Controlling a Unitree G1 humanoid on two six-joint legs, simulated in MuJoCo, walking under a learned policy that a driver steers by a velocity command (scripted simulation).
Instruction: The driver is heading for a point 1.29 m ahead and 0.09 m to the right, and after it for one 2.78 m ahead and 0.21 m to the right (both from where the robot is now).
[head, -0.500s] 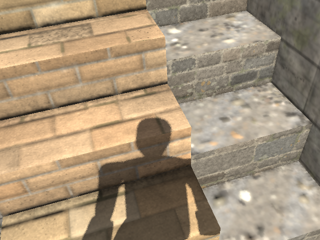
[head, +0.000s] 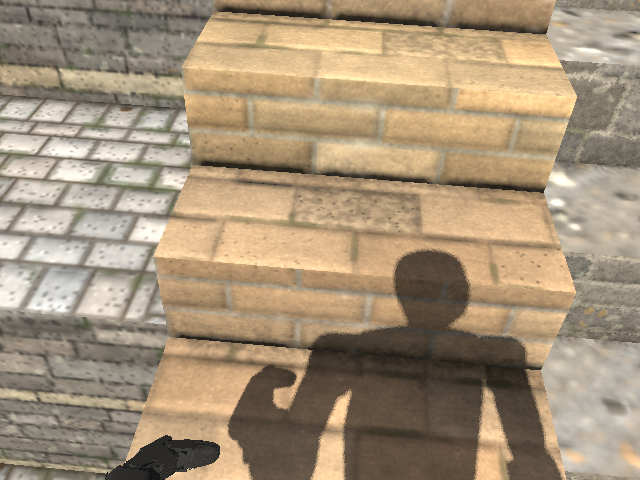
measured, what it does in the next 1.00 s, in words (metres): climbs: right foot 0.19 m higher, then left foot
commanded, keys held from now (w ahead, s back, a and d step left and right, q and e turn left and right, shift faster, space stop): w+q+shift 0.06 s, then w+shift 0.16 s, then shift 0.22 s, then e+shift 0.32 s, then w+e+shift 0.24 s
